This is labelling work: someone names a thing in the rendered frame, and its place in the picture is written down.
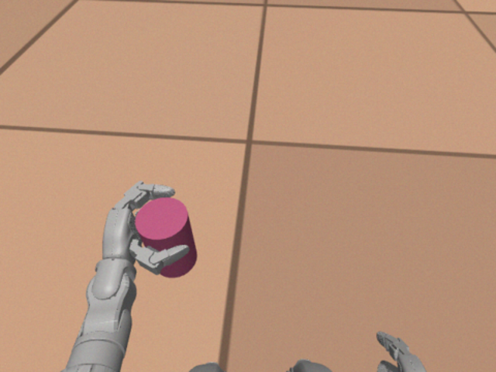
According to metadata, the left robot arm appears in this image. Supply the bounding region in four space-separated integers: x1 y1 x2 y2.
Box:
61 257 136 372

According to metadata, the right robot hand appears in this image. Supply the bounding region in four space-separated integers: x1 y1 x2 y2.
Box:
377 332 426 372

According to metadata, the left robot hand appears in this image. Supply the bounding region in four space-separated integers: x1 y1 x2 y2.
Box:
102 181 190 275

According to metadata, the can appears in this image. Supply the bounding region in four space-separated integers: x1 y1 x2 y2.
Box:
135 198 197 278

